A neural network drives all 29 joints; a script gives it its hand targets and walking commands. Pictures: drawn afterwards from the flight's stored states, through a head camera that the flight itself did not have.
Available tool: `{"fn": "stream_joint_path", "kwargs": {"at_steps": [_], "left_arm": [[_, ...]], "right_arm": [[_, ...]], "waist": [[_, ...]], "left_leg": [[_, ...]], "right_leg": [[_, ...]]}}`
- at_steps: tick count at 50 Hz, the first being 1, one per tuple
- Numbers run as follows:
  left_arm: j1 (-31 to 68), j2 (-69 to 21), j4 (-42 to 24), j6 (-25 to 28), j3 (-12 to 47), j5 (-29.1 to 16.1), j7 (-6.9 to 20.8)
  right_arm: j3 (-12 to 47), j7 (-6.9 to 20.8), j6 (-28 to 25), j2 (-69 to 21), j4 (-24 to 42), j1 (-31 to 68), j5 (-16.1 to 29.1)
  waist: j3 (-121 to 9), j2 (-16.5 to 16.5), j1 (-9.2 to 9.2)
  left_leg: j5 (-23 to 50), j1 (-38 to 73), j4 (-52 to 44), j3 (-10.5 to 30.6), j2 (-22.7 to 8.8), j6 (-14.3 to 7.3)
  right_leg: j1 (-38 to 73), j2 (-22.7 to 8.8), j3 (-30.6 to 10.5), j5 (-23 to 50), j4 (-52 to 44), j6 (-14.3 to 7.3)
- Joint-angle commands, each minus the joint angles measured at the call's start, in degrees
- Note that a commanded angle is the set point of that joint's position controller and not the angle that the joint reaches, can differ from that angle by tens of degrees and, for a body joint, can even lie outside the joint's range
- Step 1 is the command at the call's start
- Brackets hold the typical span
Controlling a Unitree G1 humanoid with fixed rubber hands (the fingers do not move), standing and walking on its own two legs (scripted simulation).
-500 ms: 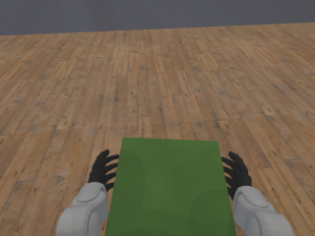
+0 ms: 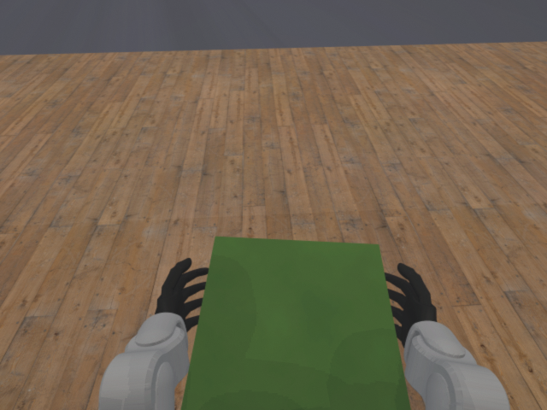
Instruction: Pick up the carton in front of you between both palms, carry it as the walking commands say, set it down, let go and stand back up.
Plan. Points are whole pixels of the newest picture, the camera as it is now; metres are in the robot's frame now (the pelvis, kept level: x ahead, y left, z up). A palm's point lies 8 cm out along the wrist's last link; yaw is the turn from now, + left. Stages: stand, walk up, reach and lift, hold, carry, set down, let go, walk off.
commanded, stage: carry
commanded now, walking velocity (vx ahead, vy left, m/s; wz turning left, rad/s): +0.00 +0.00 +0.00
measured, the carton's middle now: (290, 352) +0.22 +0.00 +0.02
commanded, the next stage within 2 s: hold in 1.28 s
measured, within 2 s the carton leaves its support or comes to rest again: neither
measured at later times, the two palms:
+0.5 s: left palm (166, 358) +0.19 +0.16 +0.05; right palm (407, 365) +0.19 -0.14 +0.05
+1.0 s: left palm (168, 344) +0.22 +0.17 +0.04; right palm (393, 351) +0.22 -0.13 +0.04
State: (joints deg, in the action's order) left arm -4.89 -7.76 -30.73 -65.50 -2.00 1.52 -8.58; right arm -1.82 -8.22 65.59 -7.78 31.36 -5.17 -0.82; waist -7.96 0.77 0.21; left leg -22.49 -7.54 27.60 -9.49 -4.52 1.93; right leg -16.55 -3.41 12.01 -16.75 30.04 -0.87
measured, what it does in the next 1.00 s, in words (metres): shifts its weight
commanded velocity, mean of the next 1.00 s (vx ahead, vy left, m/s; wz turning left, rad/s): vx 0.00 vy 0.00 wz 0.00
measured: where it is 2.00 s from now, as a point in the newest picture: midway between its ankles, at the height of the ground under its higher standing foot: outside the picture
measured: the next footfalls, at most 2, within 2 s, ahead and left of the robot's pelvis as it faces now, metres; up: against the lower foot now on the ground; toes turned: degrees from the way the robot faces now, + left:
none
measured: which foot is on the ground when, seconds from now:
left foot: down 0.00-1.00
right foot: down 0.00-1.00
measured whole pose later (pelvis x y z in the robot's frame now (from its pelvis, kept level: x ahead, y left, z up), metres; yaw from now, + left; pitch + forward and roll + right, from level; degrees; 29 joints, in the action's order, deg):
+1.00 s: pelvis -0.06 +0.02 +0.00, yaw +0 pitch +2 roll +0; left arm 8.6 -7.6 5.0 -40.7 -7.9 11.5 -2.4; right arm -7.2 -1.9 40.8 -7.6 -4.6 8.5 -11.3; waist -3.9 0.4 0.2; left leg -18.9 -12.4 29.4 -10.1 -2.7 -1.0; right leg -20.1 -5.2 11.2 -10.1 28.5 -0.6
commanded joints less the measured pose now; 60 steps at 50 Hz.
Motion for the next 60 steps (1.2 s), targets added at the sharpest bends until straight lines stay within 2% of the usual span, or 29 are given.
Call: {"fn": "stream_joint_path", "kwargs": {"at_steps": [1,3,9,14,22,31,36,39,43,46,51,60], "left_arm": [[15.8,-35.5,-4.0,0.2,30.8,-9.3,2.5],[15.8,-35.3,-2.9,0.3,30.9,-8.8,3.3],[20.8,-32.9,2.3,2.9,30.2,-7.3,6.8],[23.2,-31.1,6.7,6.8,28.8,-6.3,8.3],[26.8,-31.8,16.6,13.3,25.3,-3.3,10.9],[33.5,-33.9,29.3,24.8,21.2,-0.1,14.4],[37.7,-38.5,34.0,30.4,23.1,-0.8,16.6],[39.3,-42.9,34.0,30.8,25.8,-2.0,17.8],[38.0,-46.4,31.6,28.1,28.0,-3.1,18.5],[36.2,-46.6,31.2,25.8,27.2,-2.8,18.5],[36.8,-46.7,32.4,25.2,25.0,-1.9,19.0],[38.8,-48.8,31.6,25.3,26.4,-3.0,19.4]], "right_arm": [[31.3,1.9,-0.2,-35.3,4.1,16.1,8.7],[31.9,2.8,-0.3,-35.2,3.4,16.3,8.5],[30.8,6.2,-2.8,-33.4,-2.5,20.6,6.6],[28.6,7.3,-6.8,-31.6,-7.8,22.5,4.9],[24.6,10.0,-13.5,-31.4,-17.9,26.5,1.4],[21.3,13.6,-24.7,-34.1,-30.9,33.2,-0.6],[23.2,15.7,-30.3,-39.0,-35.3,36.4,-0.2],[26.2,16.9,-30.7,-43.1,-34.5,38.3,1.0],[28.8,17.8,-28.0,-46.9,-32.6,36.9,2.1],[27.9,17.9,-25.8,-47.1,-32.0,35.8,2.0],[25.3,18.2,-25.2,-46.9,-33.4,35.9,0.9],[26.6,18.6,-25.3,-48.9,-32.5,37.9,1.9]], "waist": [[-6.5,0.1,0.12],[-5.9,0.3,0.10],[-3.3,0.2,-0.09],[-3.5,-0.4,-0.26],[-4.1,-0.8,-0.31],[-6.3,-0.6,-0.23],[-8.6,-0.6,-0.10],[-9.7,-0.6,-0.10],[-10.4,-0.6,-0.13],[-10.7,-0.4,-0.10],[-9.6,-0.4,-0.02],[-10.1,-0.6,-0.13]], "left_leg": [[33.9,-0.6,-1.8,3.7,-5.8,-0.2],[32.4,-1.1,-2.0,3.9,-6.0,-0.5],[20.4,-3.8,-4.7,4.2,-5.3,-1.3],[13.7,-4.7,-6.1,4.6,-5.0,-2.2],[9.9,-5.9,-6.7,4.6,-4.9,-2.7],[9.5,-6.1,-6.6,4.9,-4.7,-3.1],[11.2,-5.1,-5.9,5.2,-4.7,-3.4],[13.2,-4.8,-5.0,5.3,-4.6,-3.4],[16.6,-4.2,-3.7,5.2,-4.8,-3.3],[19.7,-4.0,-2.8,5.0,-4.9,-3.1],[19.4,-4.6,-2.9,4.9,-4.8,-3.0],[18.9,-4.4,-3.1,5.2,-4.7,-3.1]], "right_leg": [[7.7,-6.4,-5.6,29.9,-0.4,-0.1],[7.2,-6.3,-5.8,27.8,-1.0,0.0],[6.5,-6.4,-6.7,20.3,-3.7,-0.3],[6.2,-6.5,-7.2,15.8,-5.3,-0.6],[6.2,-6.7,-7.2,13.7,-6.3,-0.1],[6.4,-6.6,-7.0,12.9,-6.1,0.0],[6.8,-6.6,-7.0,14.4,-5.4,0.0],[7.2,-6.6,-7.0,15.9,-4.8,0.0],[7.0,-6.8,-6.7,18.3,-3.8,-0.1],[7.1,-6.9,-6.3,20.5,-2.9,0.0],[6.5,-6.9,-6.3,20.2,-2.9,0.2],[6.8,-6.8,-6.5,19.3,-3.0,0.3]]}}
